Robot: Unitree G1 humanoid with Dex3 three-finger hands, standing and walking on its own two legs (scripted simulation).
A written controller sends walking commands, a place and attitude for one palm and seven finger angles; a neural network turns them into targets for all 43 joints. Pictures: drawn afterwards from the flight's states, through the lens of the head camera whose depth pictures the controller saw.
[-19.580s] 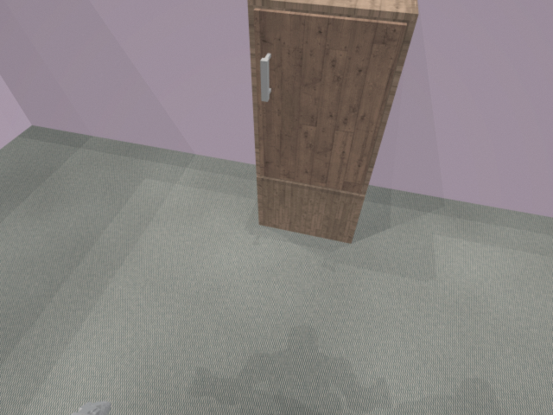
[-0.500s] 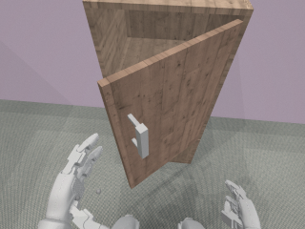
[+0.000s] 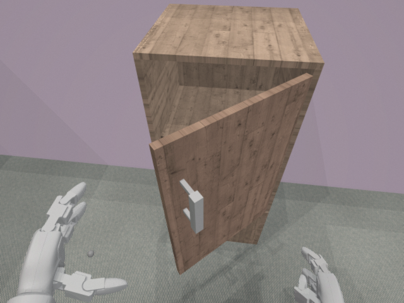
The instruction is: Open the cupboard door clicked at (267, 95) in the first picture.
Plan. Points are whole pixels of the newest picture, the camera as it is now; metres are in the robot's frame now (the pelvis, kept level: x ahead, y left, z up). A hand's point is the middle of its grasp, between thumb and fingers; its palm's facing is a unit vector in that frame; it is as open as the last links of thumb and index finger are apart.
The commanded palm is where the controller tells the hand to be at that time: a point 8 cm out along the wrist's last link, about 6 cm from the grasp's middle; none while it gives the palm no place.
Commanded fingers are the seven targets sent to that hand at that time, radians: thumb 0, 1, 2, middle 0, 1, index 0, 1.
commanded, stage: draw the hand back to the body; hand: left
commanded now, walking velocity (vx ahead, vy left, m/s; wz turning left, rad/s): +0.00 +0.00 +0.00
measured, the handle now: (191, 206) +0.31 +0.05 +0.04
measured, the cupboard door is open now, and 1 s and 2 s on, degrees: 43 43 43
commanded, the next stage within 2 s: step back with the hand held close in 0.90 s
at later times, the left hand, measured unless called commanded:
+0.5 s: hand (32, 207) +0.20 +0.26 +0.19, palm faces +0.43 -0.81 -0.40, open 9.3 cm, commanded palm +0.15 +0.30 +0.21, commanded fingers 0.00 0.90 0.90 -0.20 -0.30 -0.20 -0.30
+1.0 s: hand (34, 204) +0.20 +0.25 +0.19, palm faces +0.45 -0.80 -0.39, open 7.4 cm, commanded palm +0.15 +0.29 +0.21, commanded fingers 0.00 0.90 0.90 -0.20 -0.30 -0.20 -0.30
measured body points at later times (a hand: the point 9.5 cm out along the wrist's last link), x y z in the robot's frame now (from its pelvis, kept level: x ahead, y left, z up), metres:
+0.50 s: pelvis +0.01 +0.00 +0.04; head -0.01 -0.01 +0.49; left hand +0.17 +0.30 +0.21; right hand +0.20 -0.22 -0.04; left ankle -0.01 +0.11 -0.70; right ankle +0.00 -0.13 -0.70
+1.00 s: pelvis +0.01 -0.01 +0.04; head -0.01 -0.03 +0.49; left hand +0.17 +0.29 +0.22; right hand +0.19 -0.23 -0.04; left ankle +0.00 +0.11 -0.70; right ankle +0.00 -0.13 -0.70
